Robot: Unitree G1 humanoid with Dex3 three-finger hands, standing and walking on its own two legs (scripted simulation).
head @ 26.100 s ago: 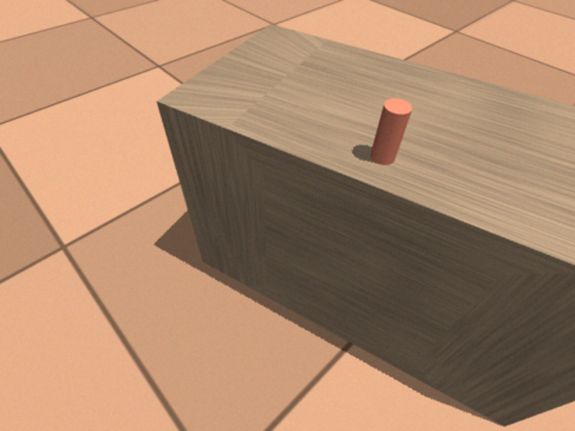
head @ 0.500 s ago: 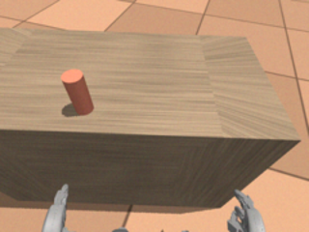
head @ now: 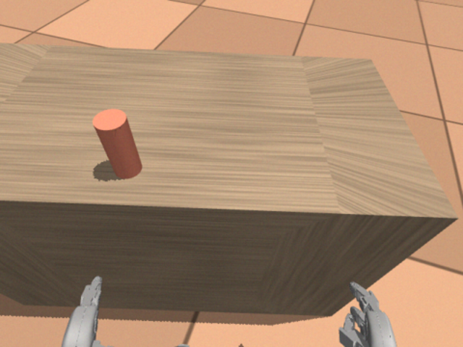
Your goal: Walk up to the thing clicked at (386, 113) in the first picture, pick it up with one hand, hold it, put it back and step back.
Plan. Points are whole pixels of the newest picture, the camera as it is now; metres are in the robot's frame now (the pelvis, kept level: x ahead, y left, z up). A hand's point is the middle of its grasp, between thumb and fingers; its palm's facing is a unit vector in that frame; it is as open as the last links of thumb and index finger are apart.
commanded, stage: home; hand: left
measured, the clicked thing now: (119, 146) +0.44 +0.21 +0.09
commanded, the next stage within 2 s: stand in 0.58 s
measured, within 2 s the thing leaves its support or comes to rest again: neither
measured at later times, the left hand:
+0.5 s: hand (122, 340) +0.16 +0.18 -0.06, palm faces +0.06 -0.95 -0.30, open 17.5 cm
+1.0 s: hand out of the picture +0.04 +0.25 -0.12, palm faces +0.01 -0.94 -0.34, open 12.4 cm
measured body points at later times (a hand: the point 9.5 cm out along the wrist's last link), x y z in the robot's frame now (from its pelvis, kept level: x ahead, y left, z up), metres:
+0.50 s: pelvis -0.01 -0.01 +0.00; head +0.02 +0.00 +0.45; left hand +0.15 +0.23 -0.04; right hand +0.16 -0.25 -0.08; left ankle +0.00 +0.13 -0.68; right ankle -0.01 -0.15 -0.68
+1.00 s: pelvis -0.01 +0.00 +0.04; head +0.00 +0.01 +0.49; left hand +0.04 +0.30 -0.09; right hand +0.07 -0.29 -0.09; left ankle +0.00 +0.13 -0.68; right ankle -0.01 -0.15 -0.68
